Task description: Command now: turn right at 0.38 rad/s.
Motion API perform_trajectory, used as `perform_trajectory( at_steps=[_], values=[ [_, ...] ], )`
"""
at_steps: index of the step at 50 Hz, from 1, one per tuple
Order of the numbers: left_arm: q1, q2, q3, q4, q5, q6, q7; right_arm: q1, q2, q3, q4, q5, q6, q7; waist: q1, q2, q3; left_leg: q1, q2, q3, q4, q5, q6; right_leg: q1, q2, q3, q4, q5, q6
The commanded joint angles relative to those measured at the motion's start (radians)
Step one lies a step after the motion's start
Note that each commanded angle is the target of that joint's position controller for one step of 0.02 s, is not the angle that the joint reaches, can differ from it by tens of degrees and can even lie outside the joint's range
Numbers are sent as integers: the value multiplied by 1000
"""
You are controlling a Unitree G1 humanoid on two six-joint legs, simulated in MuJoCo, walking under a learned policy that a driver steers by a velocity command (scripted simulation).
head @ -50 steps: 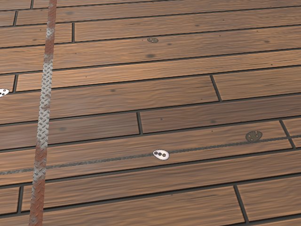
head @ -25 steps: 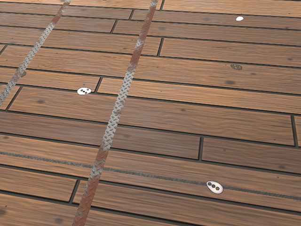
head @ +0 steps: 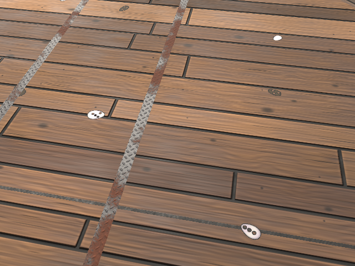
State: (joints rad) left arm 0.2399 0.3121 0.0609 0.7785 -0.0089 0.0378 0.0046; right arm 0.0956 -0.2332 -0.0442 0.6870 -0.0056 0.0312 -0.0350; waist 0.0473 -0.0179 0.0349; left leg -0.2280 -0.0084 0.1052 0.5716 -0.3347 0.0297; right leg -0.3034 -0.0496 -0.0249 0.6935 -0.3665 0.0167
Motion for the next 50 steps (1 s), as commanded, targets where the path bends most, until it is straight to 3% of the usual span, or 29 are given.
perform_trajectory(
  at_steps=[1, 2, 3, 4, 5, 6, 8, 10, 14, 18, 21, 22, 23, 24, 25, 26, 28, 31, 33, 35, 38, 40, 41, 42, 43, 44, 45, 46, 50],
  values=[
    [-3, 75, 24, -77, -2, -6, -7, -33, -188, -65, -54, 13, -7, -14, -19, 113, -47, 53, 307, -226, -119, 424, 157, -48, -7, -4, -27, 36, -42],
    [4, 92, 30, -80, 1, -7, -7, -30, -181, -67, -47, 16, -6, -15, -16, 69, -40, 13, 259, -169, -60, 345, 107, -1, -10, 26, -115, 206, -68],
    [7, 181, 55, -83, 6, -11, 1, -11, -155, -66, -62, 2, -9, -13, -51, -121, -47, -51, 139, -41, 88, 229, 23, 43, -92, 187, -193, 499, -125],
    [36, 219, 66, -91, 12, -17, 6, -81, -133, -57, -87, -10, -10, -15, -10, -246, -54, -210, -20, 18, 282, 23, -63, 130, -207, 434, -296, 602, -262],
    [92, 201, 57, -89, 32, -32, 7, -150, -113, -50, -108, -5, -12, -14, 46, -266, -91, -354, -59, -98, 497, -350, -73, 235, -301, 565, -369, 658, -364],
    [72, 199, 53, -99, 34, -51, 7, -118, -119, -55, -99, 7, -13, -8, 24, -163, -122, -383, -33, -178, 619, -360, -67, 260, -297, 533, -353, 646, -365],
    [-26, 182, 51, -123, 1, -62, 11, -64, -145, -63, -71, 9, -10, -7, -29, -37, -104, -407, 10, -198, 589, -221, -69, 257, -231, 413, -321, 620, -284],
    [-60, 158, 44, -133, -8, -44, 23, -53, -136, -62, -59, 5, -16, -9, -39, -65, -112, -342, 6, -175, 482, -132, -91, 228, -169, 357, -323, 589, -245],
    [-50, 176, 57, -149, -6, -16, 34, -43, -113, -50, -52, 15, -24, 2, -20, -101, -128, -242, -19, -168, 261, -75, -115, 206, -135, 355, -320, 491, -240],
    [-86, 184, 64, -169, -7, -1, 25, -7, -140, -58, -45, 21, -32, 16, -18, -157, -110, -128, -44, -161, 103, -41, -106, 117, -123, 428, -326, 378, -233],
    [-138, 165, 59, -186, -24, 9, 25, 74, -144, -68, -21, 18, -49, 28, -68, -152, -112, 10, -49, -140, -160, 124, -72, 64, -76, 461, -271, 311, -174],
    [-121, 139, 52, -188, -21, 8, 28, 107, -179, -79, -14, 9, -51, 25, -68, -103, -125, 106, 31, -195, -213, 180, -39, -8, -32, 432, -210, 190, -125],
    [-68, 74, 36, -185, -1, 7, 25, 122, -250, -92, -26, -8, -46, 17, -34, 130, -144, 196, 262, -420, -264, 269, 48, -140, 89, 282, 36, -100, -58],
    [-73, 122, 54, -214, -6, -5, 27, 87, -289, -96, -34, -45, -48, 24, -20, 298, -82, 84, 412, -642, -311, 316, 212, -288, 158, 179, 241, -294, -11],
    [-59, 191, 76, -193, -3, -9, 28, 32, -232, -80, -63, -43, -57, 23, -15, 204, -60, 48, 405, -598, -320, 280, 248, -284, 97, 208, 407, -243, 11],
    [-43, 207, 87, -169, -9, -4, 26, -22, -184, -66, -68, -29, -60, 17, 5, 158, -38, 26, 339, -483, -307, 242, 204, -285, 87, 197, 468, -170, 24],
    [-22, 163, 81, -145, -7, 14, 28, -49, -157, -56, -74, -2, -58, 5, -4, 145, -19, 53, 262, -350, -292, 238, 163, -321, 73, 170, 535, -64, 62],
    [-96, 111, 61, -189, -20, 13, 17, 28, -167, -56, -59, -10, -45, -13, -59, 160, -34, 131, 247, -256, -288, 325, 184, -343, 48, 103, 441, -11, 94],
    [-133, 83, 46, -213, -11, 9, 12, 78, -190, -62, -44, -10, -38, -14, -90, 162, -68, 191, 269, -252, -270, 386, 204, -311, 32, 96, 329, -39, 100],
    [-135, 58, 30, -222, -2, 7, 4, 68, -217, -70, -43, -3, -32, -4, -90, 173, -90, 176, 278, -222, -254, 439, 209, -214, 23, 65, 206, -80, 88],
    [-110, 74, 30, -216, -4, 8, -1, 63, -240, -74, -33, 14, -27, 13, -85, 196, -100, 143, 288, -208, -225, 511, 209, -87, 43, 12, 39, -66, 63],
    [-53, 69, 30, -192, -3, 9, -5, 47, -233, -67, -23, 32, -25, 19, -48, 186, -101, 118, 276, -192, -171, 515, 179, 27, 60, -12, -173, 79, 27],
    [-17, 62, 28, -172, 3, 8, -6, 61, -198, -51, -6, 38, -28, 21, -28, 163, -101, 59, 251, -178, -137, 472, 136, 149, 64, -3, -343, 208, -5],
    [1, 85, 28, -171, 10, 7, 2, 115, -139, -27, 17, 20, -40, 31, -36, 82, -137, -40, 204, -143, -93, 339, 50, 322, -9, 97, -390, 377, -30],
    [14, 153, 31, -183, 26, 9, 18, 150, -63, 5, 4, -39, -55, 48, -82, -181, -192, -183, 112, -67, 57, -70, -48, 454, -239, 326, -322, 772, -105],
    [-42, 83, 10, -176, 51, -7, 9, 101, -101, -6, -2, -14, -48, 39, -55, -204, -175, -143, 103, -116, 84, -247, -84, 249, -295, 332, -337, 630, -246],
    [-105, 58, 3, -188, 56, -25, -1, 74, -162, -18, 3, 5, -38, 32, -54, -144, -118, -123, 108, -127, 120, -213, -97, 198, -239, 287, -362, 501, -250],
    [-127, 61, 5, -174, 55, -39, 0, 57, -170, -25, 5, 13, -31, 27, -53, -158, -92, -150, 93, -127, 140, -171, -99, 191, -206, 250, -372, 444, -224],
    [-117, 115, 28, -142, 29, -50, 18, 129, -213, -57, 41, 29, 3, 6, -45, -131, -54, -231, 54, -162, 452, -201, -124, 170, -238, 192, -362, 606, -254]
  ],
)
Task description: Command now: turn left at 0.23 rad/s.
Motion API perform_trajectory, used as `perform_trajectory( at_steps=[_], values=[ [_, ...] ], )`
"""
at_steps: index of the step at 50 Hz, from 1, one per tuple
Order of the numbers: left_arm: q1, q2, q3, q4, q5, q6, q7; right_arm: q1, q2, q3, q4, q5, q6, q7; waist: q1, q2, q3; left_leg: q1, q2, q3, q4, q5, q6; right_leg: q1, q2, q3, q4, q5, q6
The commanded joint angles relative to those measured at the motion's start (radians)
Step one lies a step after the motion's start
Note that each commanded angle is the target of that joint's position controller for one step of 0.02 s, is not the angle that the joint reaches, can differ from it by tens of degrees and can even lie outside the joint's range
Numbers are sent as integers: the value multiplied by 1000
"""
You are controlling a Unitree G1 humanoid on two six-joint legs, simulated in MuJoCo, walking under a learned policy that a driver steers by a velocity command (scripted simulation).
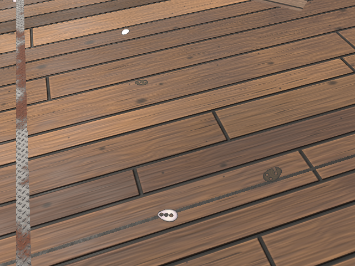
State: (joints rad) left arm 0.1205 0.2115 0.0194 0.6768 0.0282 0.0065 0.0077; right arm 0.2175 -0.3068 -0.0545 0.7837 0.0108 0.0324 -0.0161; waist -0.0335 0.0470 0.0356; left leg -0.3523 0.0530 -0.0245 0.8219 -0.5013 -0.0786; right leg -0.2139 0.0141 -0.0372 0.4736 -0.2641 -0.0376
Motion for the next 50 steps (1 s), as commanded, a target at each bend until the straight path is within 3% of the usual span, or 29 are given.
perform_trajectory(
  at_steps=[1, 5, 8, 11, 13, 14, 15, 16, 17, 18, 19, 20, 21, 22, 25, 30, 33, 35, 37, 39, 40, 41, 42, 43, 44, 45, 46, 48, 50],
  values=[
    [2, 210, 70, -38, -12, -15, 20, 14, -133, -51, -55, 19, 6, -16, 38, -183, -51, -140, -13, -35, 258, -34, -20, 89, -310, 191, -147, 494, -210],
    [-35, 176, 68, -28, -13, -1, 34, -24, -78, -40, -80, 13, 19, -19, 44, -159, -42, -181, 13, -13, 183, 41, -33, 131, -305, 124, -158, 409, -207],
    [-43, 203, 81, -20, -13, 9, 34, -50, -60, -26, -114, 8, 17, 1, 57, -168, -74, -102, 22, 35, 49, 48, -21, 140, -317, 87, -138, 446, -212],
    [-7, 249, 98, -4, -33, 8, 21, -42, -81, -27, -131, 16, 17, 21, 67, -175, -84, -38, 13, 84, -50, 60, 34, 109, -345, 107, -199, 55, -201],
    [-34, 260, 100, 2, -55, -5, 10, 5, -88, -33, -119, 17, 12, 32, 24, -177, -51, 57, -1, 113, -181, 108, 93, 31, -336, 97, -211, -182, -162],
    [-54, 247, 97, 6, -63, -9, 6, 69, -88, -37, -89, 17, 7, 34, -12, -164, -46, 160, -29, 145, -271, 158, 120, -33, -311, 57, -170, -241, -132],
    [-49, 204, 87, 14, -58, -14, 1, 165, -107, -50, -42, 19, 1, 29, -42, -114, -55, 294, -63, 145, -318, 146, 151, -120, -263, -4, -60, -281, -92],
    [-77, 132, 66, 2, -38, -22, -9, 285, -167, -74, -9, 27, -8, 19, -80, 79, -62, 441, 69, -83, -422, 77, 223, -295, -176, -124, 271, -290, -14],
    [-179, 107, 57, -91, -29, -42, -9, 305, -304, -97, -47, 12, -40, 25, -91, 277, -23, 483, 315, -690, -601, -124, 428, -646, 20, -68, 572, -418, 54],
    [-203, 173, 72, -91, -58, -67, -18, 239, -229, -73, -77, -8, -74, 32, -83, 131, -3, 446, 358, -733, -679, -173, 465, -703, -30, 97, 685, -375, 36],
    [-169, 208, 81, -81, -76, -83, -30, 175, -178, -55, -89, -7, -92, 29, -36, 120, 42, 413, 324, -636, -685, -162, 422, -708, -65, 115, 671, -247, 14],
    [-128, 229, 89, -50, -59, -93, -31, 141, -145, -45, -99, 5, -100, 25, -12, 65, 61, 401, 272, -532, -669, -89, 374, -686, -89, 105, 642, -143, 11],
    [-122, 233, 93, -37, -34, -101, -26, 121, -135, -39, -102, 12, -97, 18, -3, 44, 63, 396, 233, -452, -663, 30, 341, -664, -99, 101, 579, -55, 22],
    [-117, 225, 94, -27, -22, -105, -27, 124, -127, -32, -107, 6, -95, 10, 2, 53, 51, 380, 193, -381, -668, 129, 317, -610, -99, 96, 535, 18, 35],
    [-135, 179, 82, -27, -26, -107, -30, 178, -137, -36, -105, 1, -97, -6, -7, 34, 26, 386, 144, -276, -662, 376, 300, -567, -61, 70, 406, 170, 75],
    [-253, 136, 60, -65, -38, -113, -45, 235, -152, -44, -86, 8, -87, -19, -51, 72, 59, 289, 100, -217, -647, 427, 271, -451, -13, 51, 139, 313, 105],
    [-306, 142, 57, -93, -43, -125, -59, 265, -160, -49, -70, 20, -79, -22, -67, 73, 76, 305, 125, -260, -607, 448, 270, -429, -5, 63, 60, 311, 91],
    [-283, 164, 63, -92, -45, -133, -63, 250, -169, -54, -69, 23, -73, -27, -44, 89, 68, 327, 148, -292, -574, 494, 254, -376, -6, 79, 21, 297, 72],
    [-210, 198, 77, -78, -46, -139, -59, 223, -176, -60, -76, 18, -66, -28, -3, 122, 35, 343, 158, -308, -509, 654, 234, -273, 6, 67, 16, 223, 43],
    [26, 262, 108, -24, -42, -139, -42, 194, -143, -46, -88, 2, -63, -21, 116, 123, -143, 299, 76, -236, -228, 910, 184, 70, 7, 33, -6, 243, -22],
    [204, 309, 113, -10, -18, -135, -34, 204, -78, -21, -110, -19, -64, -17, 176, 28, -325, 114, 13, -218, 59, 671, 155, 399, -172, 230, 47, 143, -94],
    [271, 370, 127, 41, -11, -129, -46, 396, 47, 11, -119, 13, -76, -11, 63, -385, -482, -238, -151, -171, 411, -69, 89, 696, -419, 784, -90, -94, -267],
    [251, 251, 100, 40, -32, -133, -52, 350, -79, -8, -86, 40, -83, -11, 105, -285, -385, -335, -96, -208, 517, -51, 88, 620, -396, 852, -199, -256, -243],
    [180, 200, 86, 35, -38, -127, -44, 211, -138, -25, -109, 45, -87, -8, 119, -199, -216, -374, -53, -170, 521, 35, 93, 469, -357, 656, -205, -216, -206],
    [134, 191, 79, 37, -31, -121, -41, 125, -133, -21, -129, 26, -93, -10, 104, -107, -136, -341, -15, -134, 488, 97, 99, 325, -312, 537, -211, -83, -191],
    [110, 179, 74, 45, -24, -116, -39, 67, -123, -22, -147, 4, -101, -6, 84, -88, -78, -319, 10, -116, 435, 132, 103, 209, -273, 457, -227, 38, -193],
    [100, 171, 67, 47, -15, -117, -36, 71, -105, -21, -153, 1, -105, 1, 51, -110, -67, -273, 37, -110, 397, 158, 108, 144, -246, 412, -250, 108, -196],
    [104, 167, 64, 56, -30, -121, -31, 86, -60, -7, -152, 0, -109, 9, 24, -135, -61, -249, 48, -85, 304, 151, 99, 97, -228, 374, -288, 175, -224],
    [113, 198, 70, 65, -49, -120, -25, 28, -32, 9, -177, -14, -112, 13, 23, -126, -19, -253, 55, -50, 153, 144, 75, 33, -229, 334, -324, 205, -243]
  ],
)
Over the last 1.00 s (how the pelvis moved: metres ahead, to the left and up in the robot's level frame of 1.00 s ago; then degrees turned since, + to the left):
-0.03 -0.01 0.01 -24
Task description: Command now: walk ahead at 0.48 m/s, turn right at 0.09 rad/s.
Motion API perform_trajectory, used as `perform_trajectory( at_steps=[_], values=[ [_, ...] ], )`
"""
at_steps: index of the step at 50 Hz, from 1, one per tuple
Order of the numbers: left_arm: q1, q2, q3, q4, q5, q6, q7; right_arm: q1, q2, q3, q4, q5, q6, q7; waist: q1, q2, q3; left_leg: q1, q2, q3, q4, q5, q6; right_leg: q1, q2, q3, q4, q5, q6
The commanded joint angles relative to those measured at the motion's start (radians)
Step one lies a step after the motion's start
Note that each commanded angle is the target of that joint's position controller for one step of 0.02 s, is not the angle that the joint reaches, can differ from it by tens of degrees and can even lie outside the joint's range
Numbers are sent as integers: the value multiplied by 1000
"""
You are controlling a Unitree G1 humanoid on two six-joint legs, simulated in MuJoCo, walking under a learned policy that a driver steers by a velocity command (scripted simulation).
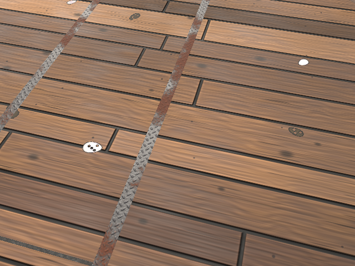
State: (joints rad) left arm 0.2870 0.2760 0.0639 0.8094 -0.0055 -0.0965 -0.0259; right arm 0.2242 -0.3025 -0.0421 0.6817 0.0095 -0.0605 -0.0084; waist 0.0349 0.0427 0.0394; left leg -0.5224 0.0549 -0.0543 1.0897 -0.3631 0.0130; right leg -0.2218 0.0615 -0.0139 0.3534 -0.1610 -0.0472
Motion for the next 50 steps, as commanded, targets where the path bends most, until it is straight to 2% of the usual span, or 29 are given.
perform_trajectory(
  at_steps=[1, 3, 7, 9, 11, 12, 13, 14, 15, 16, 17, 19, 23, 27, 32, 34, 35, 36, 37, 38, 39, 40, 41, 42, 43, 44, 45, 47, 50],
  values=[
    [-53, 151, 30, -69, -19, -13, 13, -14, -24, 6, -86, -19, -25, 9, -37, -116, -12, -58, 50, -9, -198, 55, -25, 11, -262, 282, -211, 102, -228],
    [-45, 178, 38, -69, -22, -5, 18, -79, -20, 13, -97, -15, -36, 19, -19, -117, -3, 21, 21, 9, -353, 197, -39, -41, -225, 228, -209, 103, -199],
    [38, 200, 44, -54, -34, 13, 21, -167, -67, -2, -122, 2, -46, 29, 5, -118, -17, 123, -22, -3, -517, 342, -47, -11, -242, 263, -149, 58, -145],
    [50, 199, 43, -51, -32, 23, 24, -150, -90, -17, -121, 5, -51, 28, -22, -122, -25, 205, -29, 0, -575, 328, -29, 0, -247, 290, -85, 7, -112],
    [60, 147, 25, -55, -17, 27, 24, -8, -134, -47, -87, 1, -52, 15, -101, -111, -87, 428, -10, 1, -613, 266, 13, -59, -174, 256, 103, 37, -59],
    [60, 68, -3, -82, 4, 25, 22, 146, -204, -67, -76, -17, -50, 4, -165, 15, -222, 642, 178, -184, -629, 184, 77, -179, -97, 181, 414, -125, -13],
    [165, 12, -19, -120, -23, 13, 27, 196, -277, -83, -57, -33, -34, 11, -111, 315, -321, 819, 377, -613, -764, -66, 207, -452, -10, 90, 727, -428, 29],
    [147, 113, 4, -101, -45, 17, 31, 173, -189, -64, -56, -22, -36, 18, -123, 208, -245, 756, 357, -681, -822, -221, 212, -552, -59, 150, 874, -392, 35],
    [81, 151, 18, -111, -47, 23, 30, 127, -133, -48, -57, -14, -37, 18, -120, 138, -146, 674, 327, -529, -821, -168, 184, -585, -93, 148, 911, -300, 31],
    [50, 145, 19, -111, -37, 30, 32, 73, -99, -37, -57, -18, -39, 20, -97, 85, -103, 589, 281, -401, -828, -26, 168, -552, -125, 135, 900, -224, 37],
    [26, 135, 22, -117, -27, 36, 29, 34, -69, -30, -51, -22, -39, 21, -79, 78, -64, 525, 244, -305, -848, 84, 162, -532, -148, 136, 860, -175, 42],
    [15, 104, 21, -128, -28, 53, 20, 6, -61, -32, -38, -26, -49, 17, -52, 90, -39, 446, 211, -175, -893, 223, 155, -467, -174, 124, 818, -119, 51],
    [-61, 63, 10, -171, -16, 70, 11, 23, -97, -51, 0, -18, -60, 8, -51, 28, -8, 450, 221, -32, -935, 389, 179, -507, -179, 116, 680, -23, 73],
    [-174, 43, -5, -206, -16, 61, -15, 37, -138, -64, 28, -13, -48, -2, -86, 9, 19, 465, 202, 105, -947, 421, 157, -461, -167, 61, 445, 153, 61],
    [-294, 62, -5, -265, -18, 61, -40, 94, -182, -79, 70, 11, -24, -4, -108, 6, 53, 569, 232, 191, -896, 529, 124, -432, -137, -12, 299, 105, 4],
    [-268, 93, 11, -274, -14, 66, -43, 90, -213, -88, 73, 18, -10, -8, -71, 36, 8, 608, 232, 228, -777, 846, 103, -336, -80, -66, 282, 8, -38],
    [-197, 122, 28, -263, -14, 70, -41, 88, -227, -92, 72, 23, -2, -11, -25, 49, -44, 609, 224, 247, -656, 1002, 92, -233, -38, -93, 277, -34, -64],
    [-52, 164, 55, -227, -17, 74, -33, 75, -223, -89, 67, 28, 5, -14, 61, 36, -122, 547, 195, 276, -464, 1040, 66, -26, 6, -106, 219, 10, -100],
    [123, 232, 89, -181, -20, 86, -14, 86, -190, -74, 53, 13, 0, -19, 139, -20, -208, 326, 157, 278, -183, 813, 23, 280, -33, 6, 201, 39, -145],
    [97, 349, 102, -185, -29, 83, 2, 173, -30, -25, -3, -38, -18, -7, 10, -308, -262, -128, -30, 223, 181, -175, -44, 591, -301, 541, 147, -40, -304],
    [125, 302, 84, -227, -19, 63, -5, 112, -95, -24, -25, -6, -57, 5, 72, -227, -446, -248, -85, -30, 329, -262, -43, 663, -410, 891, -29, -242, -401],
    [95, 233, 66, -209, -14, 46, -10, 1, -158, -41, -54, 34, -75, 12, 93, -145, -297, -333, -32, -52, 310, -152, -26, 575, -377, 750, -68, -211, -339],
    [44, 202, 56, -206, -18, 38, -10, -19, -149, -34, -59, 28, -85, 9, 52, -92, -189, -310, 10, -41, 221, -59, -13, 426, -332, 618, -69, -131, -301],
    [-27, 172, 45, -215, -17, 36, -7, -17, -146, -37, -44, 0, -86, 0, 5, -47, -130, -241, 44, -40, 135, -5, -18, 284, -289, 522, -70, -14, -268],
    [-69, 138, 33, -227, -6, 35, -5, -8, -150, -43, -36, -21, -77, -3, -27, -44, -98, -169, 64, -44, 82, 42, -19, 192, -246, 446, -93, 91, -244],
    [-85, 151, 35, -233, 5, 34, 0, 16, -148, -44, -39, -22, -65, 0, -55, -95, -99, -123, 64, -45, 59, 58, -34, 129, -249, 438, -109, 165, -264],
    [-89, 152, 37, -227, 0, 30, 4, 25, -139, -42, -36, -25, -56, 0, -60, -88, -89, -104, 65, -34, 23, 58, -52, 87, -242, 412, -119, 233, -273],
    [-63, 165, 40, -207, -5, 28, 17, -9, -107, -33, -43, -30, -43, 0, -56, -66, -66, -88, 51, -9, -74, 114, -78, 12, -207, 336, -127, 284, -260],
    [-17, 186, 46, -178, -15, 35, 33, -137, -63, -14, -76, -31, -42, 5, -10, -84, -37, -67, 11, 2, -313, 328, -93, -27, -149, 275, -116, 242, -210]
  ],
)
Over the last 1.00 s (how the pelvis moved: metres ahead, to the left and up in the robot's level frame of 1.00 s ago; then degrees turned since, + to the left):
0.31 0.12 0.00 29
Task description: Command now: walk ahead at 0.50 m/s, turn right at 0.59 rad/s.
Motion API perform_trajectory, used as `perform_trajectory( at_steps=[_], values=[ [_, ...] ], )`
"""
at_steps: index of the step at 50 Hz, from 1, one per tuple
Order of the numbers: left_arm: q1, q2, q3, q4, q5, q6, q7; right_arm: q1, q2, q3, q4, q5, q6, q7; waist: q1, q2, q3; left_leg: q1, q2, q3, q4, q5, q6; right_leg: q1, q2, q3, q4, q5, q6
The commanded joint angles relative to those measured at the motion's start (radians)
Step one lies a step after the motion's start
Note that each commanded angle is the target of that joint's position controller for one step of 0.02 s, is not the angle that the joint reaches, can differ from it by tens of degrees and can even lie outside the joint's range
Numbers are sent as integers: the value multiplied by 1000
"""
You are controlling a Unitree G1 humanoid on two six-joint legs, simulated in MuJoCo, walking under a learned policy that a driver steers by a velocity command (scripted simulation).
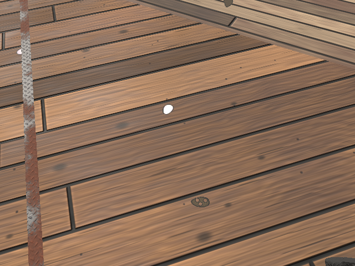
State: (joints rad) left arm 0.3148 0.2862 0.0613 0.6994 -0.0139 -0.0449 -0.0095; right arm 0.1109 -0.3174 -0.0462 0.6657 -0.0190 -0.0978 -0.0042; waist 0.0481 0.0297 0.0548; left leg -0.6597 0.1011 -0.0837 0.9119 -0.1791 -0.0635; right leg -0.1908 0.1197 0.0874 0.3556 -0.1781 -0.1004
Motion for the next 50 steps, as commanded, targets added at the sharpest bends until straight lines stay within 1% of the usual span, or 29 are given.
perform_trajectory(
  at_steps=[1, 5, 8, 10, 11, 12, 13, 14, 15, 16, 17, 18, 21, 24, 27, 30, 32, 34, 35, 36, 37, 38, 39, 40, 41, 42, 45, 47, 50],
  values=[
    [-29, 177, 49, -61, -8, -12, 20, -61, -39, -5, -67, 1, -7, 6, -7, -84, -51, 101, -54, 34, -213, 205, -16, -69, -194, 167, -112, 218, -139],
    [42, 161, 40, -16, -10, -9, 24, -136, -50, -4, -74, 22, -23, 31, 38, -113, -46, 157, -71, 30, -365, 320, 8, -1, -239, 200, -83, 103, -117],
    [67, 165, 39, 11, -1, -5, 22, -142, -77, -14, -83, 25, -26, 40, 35, -137, -25, 121, -64, 34, -401, 204, 64, 130, -308, 238, -33, 175, -102],
    [53, 172, 41, 19, -1, 0, 20, -81, -97, -25, -73, 26, -26, 38, -4, -148, -38, 194, -91, 74, -434, 107, 114, 184, -310, 214, 44, 395, -80],
    [46, 158, 34, 19, 3, 2, 20, 24, -124, -42, -43, 23, -28, 33, -56, -125, -110, 338, -111, 92, -457, 131, 150, 188, -263, 161, 180, 563, -59],
    [45, 132, 19, 1, 19, 3, 24, 176, -165, -54, -20, 15, -29, 33, -119, -66, -256, 596, -3, -42, -415, 212, 220, 80, -216, 108, 417, 493, -27],
    [163, 79, 1, -7, 9, -11, 21, 278, -252, -79, 3, 10, -21, 37, -100, 179, -393, 956, 197, -459, -463, 61, 394, -279, -61, 9, 788, 79, 67],
    [138, 104, -2, -17, 12, -25, 18, 303, -185, -64, 20, 43, -16, 50, -109, 232, -368, 1006, 241, -718, -617, -178, 413, -481, -41, 44, 895, -359, 81],
    [21, 167, 14, -36, -7, -36, 12, 246, -125, -46, 9, 50, -12, 47, -123, 120, -206, 891, 222, -633, -637, -281, 363, -568, -103, 66, 936, -299, 72],
    [-61, 159, 9, -55, -7, -46, 9, 197, -112, -40, -7, 34, -3, 43, -117, 29, -120, 766, 180, -527, -654, -226, 336, -564, -135, 41, 904, -231, 67],
    [-101, 146, 9, -68, 10, -55, 6, 171, -101, -35, -10, 27, 4, 41, -99, -13, -51, 663, 141, -450, -673, -127, 330, -557, -160, 27, 829, -186, 72],
    [-97, 136, 12, -68, 24, -59, 6, 159, -90, -30, -15, 20, 5, 36, -72, -2, -45, 609, 105, -397, -688, -38, 318, -509, -185, 27, 757, -143, 77],
    [-77, 101, 5, -65, 34, -55, 8, 158, -96, -32, -13, 26, 8, 24, -46, 57, -68, 537, 57, -302, -710, 139, 327, -437, -183, -8, 619, -112, 120],
    [-180, 69, -8, -89, 33, -52, 12, 192, -134, -46, 6, 36, 15, 5, -74, 46, -49, 474, 26, -234, -713, 195, 313, -405, -162, -22, 420, 31, 156],
    [-282, 56, -15, -105, 24, -61, 3, 241, -144, -51, 27, 43, 30, -8, -111, 52, -45, 435, -1, -216, -695, 161, 279, -325, -125, -20, 252, 201, 168],
    [-353, 71, -9, -122, 12, -71, -7, 289, -140, -51, 45, 50, 44, -14, -128, 56, -44, 465, 13, -269, -651, 120, 265, -277, -100, -4, 169, 228, 161],
    [-360, 92, 1, -124, 7, -79, -10, 294, -137, -53, 48, 51, 53, -18, -117, 70, -45, 511, 29, -325, -608, 98, 251, -244, -96, 13, 121, 180, 145],
    [-299, 117, 16, -110, 3, -86, -8, 272, -135, -56, 42, 49, 60, -19, -73, 96, -57, 524, 32, -357, -546, 132, 231, -150, -100, 4, 79, 124, 111],
    [-217, 139, 30, -90, 7, -89, -1, 258, -113, -49, 35, 46, 61, -17, -27, 91, -100, 499, -6, -335, -464, 176, 205, -17, -116, -4, 40, 127, 82],
    [-81, 182, 45, -75, 22, -91, 8, 241, -64, -31, 16, 35, 57, -12, 40, 36, -220, 406, -54, -275, -247, 127, 172, 216, -240, 96, 70, 94, 21],
    [37, 256, 65, -55, 35, -77, 15, 336, 3, -11, -6, 43, 49, -14, 32, -182, -357, 103, -195, -122, 68, -198, 101, 552, -453, 435, 50, -48, -107],
    [63, 228, 62, -31, 13, -66, 4, 386, -45, -12, -17, 58, 44, -16, 14, -332, -357, -83, -155, -88, 253, -429, 86, 564, -557, 706, -27, -256, -170],
    [11, 146, 41, -43, 7, -62, 5, 324, -119, -32, -3, 62, 49, -15, 26, -205, -216, -133, -98, -101, 331, -343, 75, 444, -513, 600, -54, -323, -136],
    [-34, 112, 31, -46, 11, -57, 7, 251, -131, -38, -11, 51, 55, -14, 25, -133, -121, -120, -68, -66, 334, -264, 68, 324, -463, 440, -69, -226, -101],
    [-83, 94, 23, -43, 21, -54, 6, 206, -119, -41, -22, 40, 58, -14, 4, -101, -55, -93, -49, -55, 304, -214, 58, 217, -423, 333, -91, -45, -89],
    [-115, 76, 16, -39, 28, -54, 7, 193, -110, -47, -29, 36, 64, -11, -21, -113, -26, -55, -30, -51, 275, -193, 50, 145, -394, 240, -97, 154, -81],
    [-151, 96, 24, -15, 24, -61, 7, 199, -53, -38, -51, 35, 87, -5, -59, -141, -36, 13, -22, 5, 190, -171, 17, 56, -363, 48, -104, 554, -96],
    [-166, 134, 36, 1, 20, -53, 13, 172, -34, -30, -72, 32, 91, -1, -61, -139, -54, 25, -16, 27, 83, -83, 5, 55, -364, -23, -115, 616, -105],
    [-180, 154, 39, 17, 13, -32, 27, 115, -27, -23, -89, 31, 88, 20, -42, -119, -83, 119, -27, 65, -104, 111, 21, 51, -339, -128, -113, 594, -85]
  ],
)
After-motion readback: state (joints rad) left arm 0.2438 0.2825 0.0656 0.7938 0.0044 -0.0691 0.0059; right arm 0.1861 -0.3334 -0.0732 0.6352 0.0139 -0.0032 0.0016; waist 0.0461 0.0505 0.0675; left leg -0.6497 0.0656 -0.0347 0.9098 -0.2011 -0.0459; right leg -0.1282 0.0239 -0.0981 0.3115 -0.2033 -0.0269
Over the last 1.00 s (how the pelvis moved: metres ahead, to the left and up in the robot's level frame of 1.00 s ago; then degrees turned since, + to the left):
0.51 -0.10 0.00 -33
